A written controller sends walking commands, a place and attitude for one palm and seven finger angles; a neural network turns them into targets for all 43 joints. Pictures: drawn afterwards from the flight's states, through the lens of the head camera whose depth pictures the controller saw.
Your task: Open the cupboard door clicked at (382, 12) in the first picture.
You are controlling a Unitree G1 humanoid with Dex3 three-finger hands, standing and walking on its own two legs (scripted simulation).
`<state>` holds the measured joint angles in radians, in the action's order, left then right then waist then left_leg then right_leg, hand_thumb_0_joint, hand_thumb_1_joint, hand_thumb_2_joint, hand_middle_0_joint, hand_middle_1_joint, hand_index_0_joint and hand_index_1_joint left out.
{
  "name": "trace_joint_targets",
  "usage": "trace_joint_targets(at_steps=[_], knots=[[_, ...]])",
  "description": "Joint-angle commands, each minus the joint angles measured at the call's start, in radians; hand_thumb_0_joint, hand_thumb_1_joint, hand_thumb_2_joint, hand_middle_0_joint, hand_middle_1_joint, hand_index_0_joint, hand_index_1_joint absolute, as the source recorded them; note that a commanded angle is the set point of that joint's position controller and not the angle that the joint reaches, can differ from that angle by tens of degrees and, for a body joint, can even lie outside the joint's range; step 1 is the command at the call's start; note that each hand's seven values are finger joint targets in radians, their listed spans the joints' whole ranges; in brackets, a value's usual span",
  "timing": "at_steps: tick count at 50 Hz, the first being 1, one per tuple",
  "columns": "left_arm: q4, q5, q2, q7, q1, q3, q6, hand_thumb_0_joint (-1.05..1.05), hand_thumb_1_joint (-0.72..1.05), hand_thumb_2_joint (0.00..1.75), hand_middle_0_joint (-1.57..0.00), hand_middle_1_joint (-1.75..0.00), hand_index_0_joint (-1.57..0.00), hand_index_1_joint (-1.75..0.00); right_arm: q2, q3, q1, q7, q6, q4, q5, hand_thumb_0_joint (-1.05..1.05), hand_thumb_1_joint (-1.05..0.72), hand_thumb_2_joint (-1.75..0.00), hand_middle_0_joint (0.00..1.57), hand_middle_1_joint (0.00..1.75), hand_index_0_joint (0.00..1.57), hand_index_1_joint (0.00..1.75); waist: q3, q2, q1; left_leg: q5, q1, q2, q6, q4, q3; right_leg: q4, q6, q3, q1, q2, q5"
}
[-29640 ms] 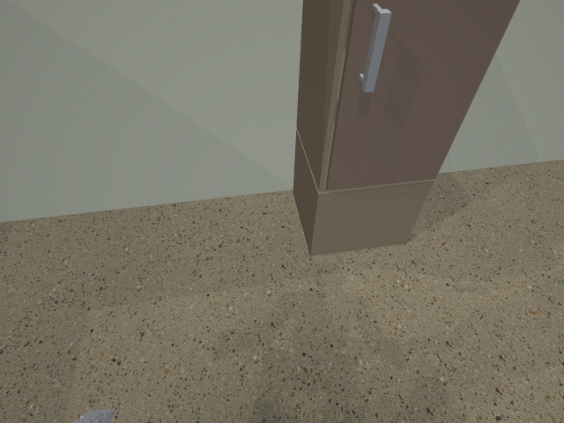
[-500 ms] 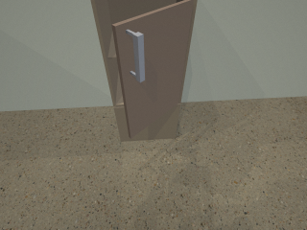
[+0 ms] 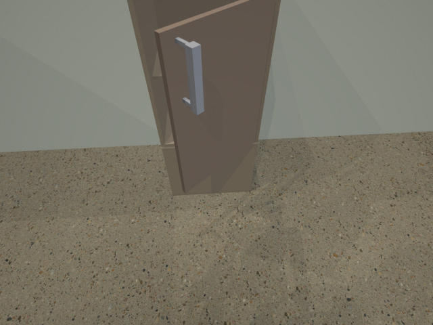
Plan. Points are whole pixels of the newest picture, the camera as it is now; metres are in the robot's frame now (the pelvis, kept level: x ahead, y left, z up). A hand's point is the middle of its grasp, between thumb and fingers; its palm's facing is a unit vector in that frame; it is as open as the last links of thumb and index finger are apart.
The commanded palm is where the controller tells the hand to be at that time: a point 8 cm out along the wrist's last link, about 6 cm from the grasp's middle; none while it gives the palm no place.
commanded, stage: look to check the result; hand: left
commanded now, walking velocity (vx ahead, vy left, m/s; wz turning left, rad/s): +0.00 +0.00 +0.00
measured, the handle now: (189, 77) +0.62 +0.11 +0.13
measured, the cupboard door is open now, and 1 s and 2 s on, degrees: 40 40 40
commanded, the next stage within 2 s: walk to a spot facing it in 0.08 s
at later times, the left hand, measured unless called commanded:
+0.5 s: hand out of the picture +0.04 +0.19 -0.18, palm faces -0.04 -0.97 -0.23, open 7.4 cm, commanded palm none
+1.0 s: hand out of the picture +0.12 +0.13 -0.17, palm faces -0.32 -0.91 -0.28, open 7.4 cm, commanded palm none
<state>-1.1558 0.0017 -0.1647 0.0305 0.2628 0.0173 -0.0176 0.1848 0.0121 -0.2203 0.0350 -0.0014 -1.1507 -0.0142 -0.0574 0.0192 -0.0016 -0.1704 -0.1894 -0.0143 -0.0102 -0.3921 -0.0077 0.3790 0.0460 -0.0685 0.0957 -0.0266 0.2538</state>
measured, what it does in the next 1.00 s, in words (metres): lifts its left foot, turning right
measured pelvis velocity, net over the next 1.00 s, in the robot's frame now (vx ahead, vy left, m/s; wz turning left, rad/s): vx -0.01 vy -0.04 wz -0.40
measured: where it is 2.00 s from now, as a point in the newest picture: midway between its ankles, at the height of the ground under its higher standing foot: outside the picture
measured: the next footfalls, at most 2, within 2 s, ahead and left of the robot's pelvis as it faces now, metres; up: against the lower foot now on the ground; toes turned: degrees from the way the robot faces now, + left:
left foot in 1.22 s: +0.10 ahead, +0.08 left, +0.00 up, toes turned -30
right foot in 1.50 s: -0.03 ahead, -0.17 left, +0.00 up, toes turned -44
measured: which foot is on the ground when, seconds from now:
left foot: down 0.00-0.78, up 0.80-1.00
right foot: down 0.00-1.00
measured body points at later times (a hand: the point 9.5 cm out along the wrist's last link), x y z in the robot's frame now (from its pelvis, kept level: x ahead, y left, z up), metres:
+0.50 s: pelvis +0.00 +0.00 -0.01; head +0.03 -0.01 +0.44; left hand +0.04 +0.24 -0.16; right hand +0.02 -0.25 -0.16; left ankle +0.03 +0.11 -0.74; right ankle -0.03 -0.09 -0.74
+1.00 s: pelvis -0.01 -0.04 -0.01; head +0.04 -0.09 +0.44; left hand +0.13 +0.17 -0.15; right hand -0.02 -0.32 -0.16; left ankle +0.03 +0.11 -0.68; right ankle -0.03 -0.12 -0.74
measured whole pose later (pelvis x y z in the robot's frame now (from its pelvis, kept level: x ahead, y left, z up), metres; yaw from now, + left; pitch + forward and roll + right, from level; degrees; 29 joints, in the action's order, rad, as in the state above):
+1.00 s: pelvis -0.01 -0.04 -0.01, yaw -23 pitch +1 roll +2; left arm -0.96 0.02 -0.19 0.02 0.19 0.08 0.03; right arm 0.23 0.08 -0.10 0.03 -0.05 -0.94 -0.01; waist -0.13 0.01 0.02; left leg -0.44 -0.46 0.04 0.06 -1.02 0.02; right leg 0.52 0.07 0.07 0.28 -0.05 0.26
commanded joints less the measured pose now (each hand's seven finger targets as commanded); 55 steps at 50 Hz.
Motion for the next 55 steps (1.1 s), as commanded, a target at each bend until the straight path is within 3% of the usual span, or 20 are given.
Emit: trace_joint_targets(at_steps=[1, 10, 13, 23, 26, 27, 28, 29, 31, 35, 37, 38, 39, 40, 41, 42, 44, 46, 52, 55], knots=[[0.025, 0.004, -0.146, 0.004, 0.034, 0.021, -0.015, 0.0, 0.9, 0.9, -0.2, -0.3, -0.2, -0.3, 0.128, 0.014, -0.028, 0.004, 0.011, 0.031, -0.003, 0.0, -0.9, -0.9, 0.2, 0.3, 0.2, 0.3, 0.001, -0.002, -0.006, 0.125, 0.036, 0.106, -0.025, 0.053, -0.093, -0.098, 0.011, 0.121, 0.053, 0.141, -0.123], [0.036, 0.005, -0.18, 0.001, -0.008, 0.025, -0.02, 0.0, 0.9, 0.9, -0.2, -0.3, -0.2, -0.3, 0.161, 0.016, 0.008, 0.002, 0.014, 0.039, -0.003, 0.0, -0.9, -0.9, 0.2, 0.3, 0.2, 0.3, 0.022, -0.012, -0.006, 0.154, 0.052, 0.112, -0.021, 0.063, -0.09, -0.106, 0.008, 0.121, 0.024, 0.147, -0.182], [0.037, 0.006, -0.13, 0.005, 0.017, 0.022, -0.003, 0.0, 0.9, 0.9, -0.2, -0.3, -0.2, -0.3, 0.103, 0.011, -0.017, 0.006, 0.001, 0.037, -0.003, 0.0, -0.9, -0.9, 0.2, 0.3, 0.2, 0.3, 0.03, -0.023, -0.007, 0.152, 0.072, 0.122, -0.008, 0.023, -0.05, -0.085, 0.003, 0.145, 0.056, 0.147, -0.244], [0.135, 0.017, -0.187, -0.006, -0.014, 0.077, 0.039, 0.0, 0.9, 0.9, -0.2, -0.3, -0.2, -0.3, 0.118, 0.055, -0.012, 0.016, -0.024, 0.14, -0.004, 0.0, -0.9, -0.9, 0.2, 0.3, 0.2, 0.3, 0.021, -0.064, -0.011, -0.009, -0.003, 0.124, 0.014, -0.133, 0.046, 0.017, 0.058, 0.284, 0.153, 0.166, -0.277], [0.168, 0.016, -0.16, -0.015, -0.036, 0.079, 0.045, 0.0, 0.9, 0.9, -0.2, -0.3, -0.2, -0.3, 0.148, 0.066, -0.035, 0.022, -0.016, 0.154, -0.01, 0.0, -0.9, -0.9, 0.2, 0.3, 0.2, 0.3, 0.029, 0.075, -0.021, 0.04, 0.067, 0.23, -0.037, -0.03, -0.053, 0.152, 0.014, 0.215, 0.254, 0.066, -0.21], [0.183, 0.015, -0.14, -0.019, -0.04, 0.077, 0.048, 0.0, 0.9, 0.9, -0.2, -0.3, -0.2, -0.3, 0.18, 0.073, -0.055, 0.025, -0.013, 0.16, -0.013, 0.0, -0.9, -0.9, 0.2, 0.3, 0.2, 0.3, 0.039, 0.162, -0.023, 0.054, 0.089, 0.319, -0.092, 0.045, -0.143, 0.284, -0.011, 0.149, 0.299, 0.014, -0.087], [0.196, 0.016, -0.128, -0.023, -0.057, 0.077, 0.052, 0.0, 0.9, 0.9, -0.2, -0.3, -0.2, -0.3, 0.19, 0.077, -0.074, 0.026, -0.008, 0.16, -0.012, 0.0, -0.9, -0.9, 0.2, 0.3, 0.2, 0.3, 0.044, 0.21, -0.024, 0.093, 0.086, 0.42, -0.162, 0.115, -0.212, 0.472, -0.03, 0.089, 0.338, -0.003, 0.209], [0.213, 0.02, -0.13, -0.029, -0.074, 0.082, 0.059, 0.0, 0.9, 0.9, -0.2, -0.3, -0.2, -0.3, 0.2, 0.078, -0.087, 0.026, -0.003, 0.17, -0.018, 0.0, -0.9, -0.9, 0.2, 0.3, 0.2, 0.3, 0.056, 0.19, -0.029, 0.095, 0.067, 0.46, -0.198, 0.143, -0.232, 0.616, -0.039, 0.096, 0.358, 0.018, 0.318], [0.221, 0.021, -0.103, -0.04, -0.075, 0.086, 0.057, 0.0, 0.9, 0.9, -0.2, -0.3, -0.2, -0.3, 0.196, 0.078, -0.034, 0.024, 0.002, 0.196, -0.024, 0.0, -0.9, -0.9, 0.2, 0.3, 0.2, 0.3, 0.055, 0.094, 0.002, 0.159, 0.056, 0.421, -0.181, 0.102, -0.124, 0.617, -0.044, 0.094, 0.364, 0.056, 0.287], [0.229, 0.021, -0.086, -0.046, -0.04, 0.079, 0.051, 0.0, 0.9, 0.9, -0.2, -0.3, -0.2, -0.3, 0.202, 0.085, -0.014, 0.015, -0.004, 0.207, -0.025, 0.0, -0.9, -0.9, 0.2, 0.3, 0.2, 0.3, 0.061, 0.132, 0.008, 0.231, 0.02, 0.366, -0.113, -0.004, 0.043, 0.369, -0.046, 0.009, 0.228, 0.042, 0.199], [0.21, 0.021, -0.114, -0.045, 0.032, 0.09, 0.043, 0.0, 0.9, 0.9, -0.2, -0.3, -0.2, -0.3, 0.204, 0.09, 0.009, 0.009, -0.012, 0.22, -0.014, 0.0, -0.9, -0.9, 0.2, 0.3, 0.2, 0.3, 0.07, 0.079, 0.042, 0.12, -0.053, 0.315, -0.048, -0.131, 0.111, 0.152, -0.041, -0.01, 0.093, 0.034, -0.006], [0.213, 0.03, -0.195, -0.036, 0.055, 0.103, 0.03, 0.0, 0.9, 0.9, -0.2, -0.3, -0.2, -0.3, 0.166, 0.087, 0.01, 0.001, -0.018, 0.239, -0.003, 0.0, -0.9, -0.9, 0.2, 0.3, 0.2, 0.3, 0.07, -0.121, 0.053, -0.06, -0.176, 0.222, 0.022, -0.313, 0.178, -0.008, 0.006, 0.185, 0.003, 0.158, -0.166], [0.214, 0.033, -0.306, -0.021, 0.064, 0.124, 0.026, 0.0, 0.9, 0.9, -0.2, -0.3, -0.2, -0.3, 0.098, 0.075, 0.063, -0.01, -0.023, 0.285, 0.002, 0.0, -0.9, -0.9, 0.2, 0.3, 0.2, 0.3, 0.033, -0.367, 0.078, -0.445, -0.378, 0.078, 0.072, -0.556, 0.197, -0.095, 0.135, 0.522, -0.003, 0.398, -0.344], [0.213, 0.023, -0.312, -0.013, 0.093, 0.123, 0.029, 0.0, 0.9, 0.9, -0.2, -0.3, -0.2, -0.3, 0.128, 0.077, 0.1, -0.008, -0.036, 0.289, 0.0, 0.0, -0.9, -0.9, 0.2, 0.3, 0.2, 0.3, 0.04, -0.257, 0.105, -0.459, -0.378, 0.088, 0.06, -0.704, 0.054, -0.09, 0.192, 0.54, 0.048, 0.406, -0.249], [0.22, 0.026, -0.277, -0.005, 0.034, 0.121, 0.032, 0.0, 0.9, 0.9, -0.2, -0.3, -0.2, -0.3, 0.118, 0.082, 0.127, -0.006, -0.037, 0.29, 0.001, 0.0, -0.9, -0.9, 0.2, 0.3, 0.2, 0.3, 0.019, -0.252, 0.071, -0.398, -0.421, 0.092, 0.056, -0.768, 0.007, -0.074, 0.195, 0.541, 0.058, 0.346, -0.222], [0.234, 0.026, -0.248, -0.002, -0.018, 0.113, 0.033, 0.0, 0.9, 0.9, -0.2, -0.3, -0.2, -0.3, 0.121, 0.082, 0.114, -0.008, -0.037, 0.287, 0.0, 0.0, -0.9, -0.9, 0.2, 0.3, 0.2, 0.3, 0.017, -0.213, 0.044, -0.331, -0.433, 0.102, 0.06, -0.784, -0.013, -0.047, 0.178, 0.478, 0.047, 0.312, -0.237], [0.248, 0.025, -0.225, 0.002, -0.044, 0.107, 0.027, 0.0, 0.9, 0.9, -0.2, -0.3, -0.2, -0.3, 0.099, 0.077, 0.089, -0.01, -0.034, 0.272, 0.0, 0.0, -0.9, -0.9, 0.2, 0.3, 0.2, 0.3, 0.078, -0.135, 0.023, -0.269, -0.378, 0.094, 0.072, -0.744, -0.001, -0.007, 0.152, 0.406, 0.02, 0.265, -0.349], [0.247, 0.026, -0.226, 0.001, -0.029, 0.107, 0.024, 0.0, 0.9, 0.9, -0.2, -0.3, -0.2, -0.3, 0.09, 0.074, 0.088, -0.008, -0.036, 0.275, 0.002, 0.0, -0.9, -0.9, 0.2, 0.3, 0.2, 0.3, 0.101, -0.12, 0.024, -0.267, -0.348, 0.079, 0.078, -0.68, 0.005, 0.004, 0.152, 0.401, 0.004, 0.251, -0.404], [0.246, 0.027, -0.24, -0.007, 0.013, 0.114, 0.03, 0.0, 0.9, 0.9, -0.2, -0.3, -0.2, -0.3, 0.096, 0.073, 0.14, -0.001, -0.028, 0.312, 0.009, 0.0, -0.9, -0.9, 0.2, 0.3, 0.2, 0.3, 0.091, -0.158, 0.046, -0.277, -0.315, 0.04, 0.071, -0.523, -0.003, 0.01, 0.162, 0.475, -0.014, 0.227, -0.46], [0.259, 0.029, -0.247, -0.006, -0.011, 0.119, 0.031, 0.0, 0.9, 0.9, -0.2, -0.3, -0.2, -0.3, 0.094, 0.071, 0.117, 0.003, -0.017, 0.32, 0.015, 0.0, -0.9, -0.9, 0.2, 0.3, 0.2, 0.3, 0.121, -0.154, 0.028, -0.282, -0.25, 0.028, 0.062, -0.393, -0.011, 0.037, 0.159, 0.508, -0.011, 0.222, -0.502]])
